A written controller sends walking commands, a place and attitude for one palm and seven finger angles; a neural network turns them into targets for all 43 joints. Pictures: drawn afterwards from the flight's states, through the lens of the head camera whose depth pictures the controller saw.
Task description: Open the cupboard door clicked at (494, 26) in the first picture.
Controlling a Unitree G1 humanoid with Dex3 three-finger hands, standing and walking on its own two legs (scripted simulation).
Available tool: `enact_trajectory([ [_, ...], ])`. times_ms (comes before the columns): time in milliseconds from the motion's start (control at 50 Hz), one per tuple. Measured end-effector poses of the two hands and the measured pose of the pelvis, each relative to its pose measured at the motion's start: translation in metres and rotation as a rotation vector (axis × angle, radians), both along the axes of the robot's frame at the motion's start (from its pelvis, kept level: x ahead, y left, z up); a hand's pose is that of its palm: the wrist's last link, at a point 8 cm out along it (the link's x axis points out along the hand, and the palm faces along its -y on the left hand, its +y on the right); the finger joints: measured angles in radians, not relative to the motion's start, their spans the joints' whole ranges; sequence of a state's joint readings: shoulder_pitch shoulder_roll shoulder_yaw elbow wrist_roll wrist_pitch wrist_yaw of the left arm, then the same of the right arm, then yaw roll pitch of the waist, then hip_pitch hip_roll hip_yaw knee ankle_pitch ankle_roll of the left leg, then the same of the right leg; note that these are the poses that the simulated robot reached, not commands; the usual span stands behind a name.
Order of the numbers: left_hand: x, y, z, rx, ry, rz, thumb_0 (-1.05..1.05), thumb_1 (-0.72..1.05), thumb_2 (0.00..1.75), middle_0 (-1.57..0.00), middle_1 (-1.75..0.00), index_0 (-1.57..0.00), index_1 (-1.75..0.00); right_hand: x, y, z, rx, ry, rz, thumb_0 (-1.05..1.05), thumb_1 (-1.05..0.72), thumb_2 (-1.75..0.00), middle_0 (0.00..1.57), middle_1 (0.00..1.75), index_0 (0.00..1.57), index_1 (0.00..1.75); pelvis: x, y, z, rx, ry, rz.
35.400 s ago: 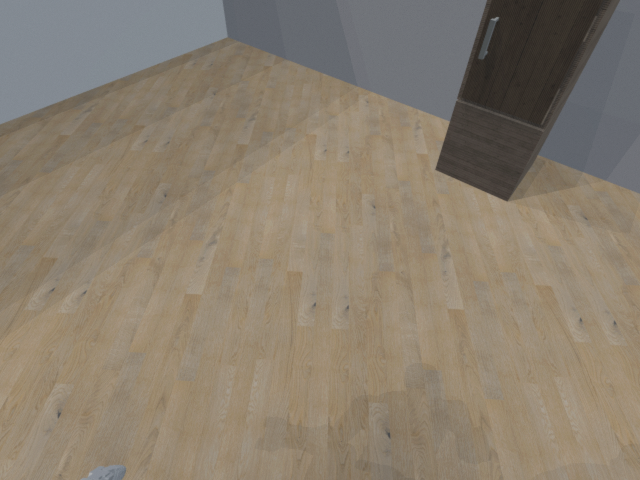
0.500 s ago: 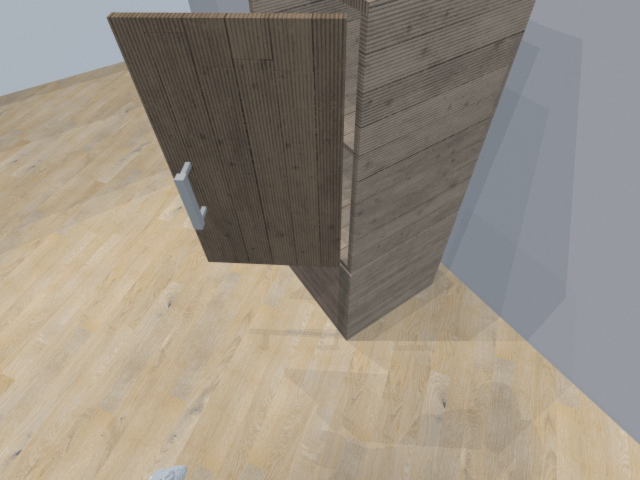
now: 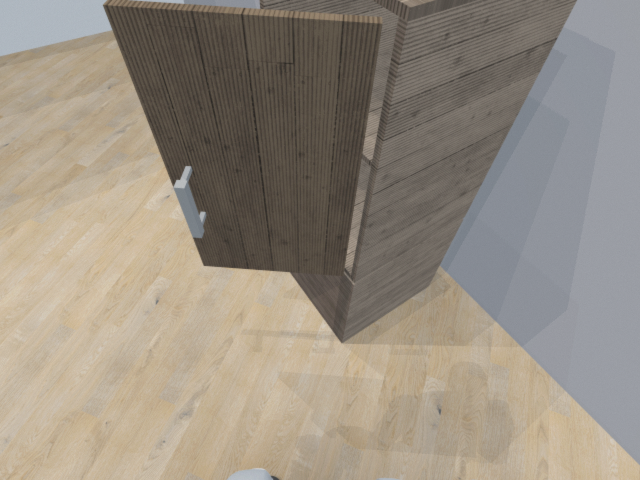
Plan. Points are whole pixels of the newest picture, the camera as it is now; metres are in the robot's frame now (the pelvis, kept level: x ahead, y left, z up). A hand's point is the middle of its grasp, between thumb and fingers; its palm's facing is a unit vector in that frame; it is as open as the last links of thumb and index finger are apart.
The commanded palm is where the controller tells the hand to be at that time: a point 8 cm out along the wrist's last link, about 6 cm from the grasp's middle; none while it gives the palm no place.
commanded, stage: come to a stop and stand still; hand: left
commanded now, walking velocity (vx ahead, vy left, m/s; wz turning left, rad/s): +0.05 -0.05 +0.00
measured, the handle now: (192, 203) +0.56 +0.28 -0.08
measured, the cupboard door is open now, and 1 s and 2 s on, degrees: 52 52 52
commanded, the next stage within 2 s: look again from close up in 1.26 s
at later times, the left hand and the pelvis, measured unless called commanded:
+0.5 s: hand out of the picture +0.02 +0.15 -0.17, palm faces +0.03 -0.98 -0.19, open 7.4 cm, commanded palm none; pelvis -0.04 -0.04 +0.00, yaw +1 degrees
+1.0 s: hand out of the picture -0.08 +0.17 -0.18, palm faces +0.03 -0.99 -0.16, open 7.4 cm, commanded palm none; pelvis -0.05 +0.00 +0.00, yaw +1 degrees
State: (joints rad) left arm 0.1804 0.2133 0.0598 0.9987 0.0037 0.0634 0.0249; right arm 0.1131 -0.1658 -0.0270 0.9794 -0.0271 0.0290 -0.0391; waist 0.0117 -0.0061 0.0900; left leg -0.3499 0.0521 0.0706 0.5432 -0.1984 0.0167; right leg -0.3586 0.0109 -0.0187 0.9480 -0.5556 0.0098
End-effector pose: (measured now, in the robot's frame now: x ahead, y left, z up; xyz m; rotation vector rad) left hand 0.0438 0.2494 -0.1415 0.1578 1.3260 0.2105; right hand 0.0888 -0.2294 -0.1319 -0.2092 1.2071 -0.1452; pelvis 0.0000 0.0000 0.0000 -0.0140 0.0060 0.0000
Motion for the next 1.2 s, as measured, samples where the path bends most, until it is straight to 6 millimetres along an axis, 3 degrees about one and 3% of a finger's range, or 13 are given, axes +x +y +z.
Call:
enact_trajectory([
  [120,-0.01,-0.015,0.004,0.029,-0.026,-0.047,0.0,0.91,0.9,-0.2,-0.29,-0.2,-0.3,-0.012,-0.028,-0.009,0.016,-0.016,-0.019,0.0,-0.9,-0.9,0.2,0.3,0.21,0.3,-0.01,-0.019,-0.006,0.024,0.004,-0.011],
  [220,-0.022,-0.03,0.007,0.042,-0.065,-0.05,0.0,0.91,0.9,-0.2,-0.29,-0.2,-0.3,-0.025,-0.054,-0.004,-0.022,-0.034,-0.013,0.01,-0.9,-0.9,0.2,0.3,0.2,0.3,-0.012,-0.031,-0.008,0.007,-0.012,0.011],
  [320,-0.025,-0.041,-0.004,0.012,-0.102,-0.052,0.0,0.91,0.9,-0.2,-0.29,-0.2,-0.3,-0.033,-0.062,0.003,-0.054,-0.057,-0.023,0.01,-0.9,-0.9,0.2,0.3,0.2,0.3,-0.016,-0.035,-0.012,-0.002,-0.036,0.018],
  [520,-0.036,-0.049,0.0,-0.034,-0.138,-0.065,0.0,0.91,0.9,-0.2,-0.29,-0.2,-0.3,-0.061,-0.047,0.011,-0.023,-0.047,-0.001,0.01,-0.9,-0.9,0.2,0.3,0.2,0.3,-0.038,-0.035,-0.002,-0.009,-0.051,0.017],
  [860,-0.102,-0.032,-0.004,-0.051,0.027,-0.033,0.0,0.91,0.9,-0.2,-0.29,-0.2,-0.3,-0.144,-0.008,0.002,0.023,0.155,-0.064,0.01,-0.9,-0.9,0.2,0.3,0.2,0.3,-0.049,-0.011,0.004,-0.014,-0.04,0.012],
  [1000,-0.126,-0.032,-0.006,-0.074,0.087,-0.019,0.0,0.91,0.9,-0.2,-0.29,-0.2,-0.3,-0.151,0.005,0.002,0.029,0.175,-0.078,0.01,-0.9,-0.9,0.2,0.3,0.2,0.3,-0.052,0.0,0.005,-0.012,-0.036,0.009],
  [1200,-0.147,-0.032,-0.005,-0.088,0.123,0.005,0.0,0.91,0.9,-0.2,-0.29,-0.2,-0.3,-0.141,0.016,0.001,0.035,0.145,-0.072,0.01,-0.91,-0.9,0.2,0.3,0.2,0.3,-0.054,0.009,0.006,-0.007,-0.036,0.01],
])
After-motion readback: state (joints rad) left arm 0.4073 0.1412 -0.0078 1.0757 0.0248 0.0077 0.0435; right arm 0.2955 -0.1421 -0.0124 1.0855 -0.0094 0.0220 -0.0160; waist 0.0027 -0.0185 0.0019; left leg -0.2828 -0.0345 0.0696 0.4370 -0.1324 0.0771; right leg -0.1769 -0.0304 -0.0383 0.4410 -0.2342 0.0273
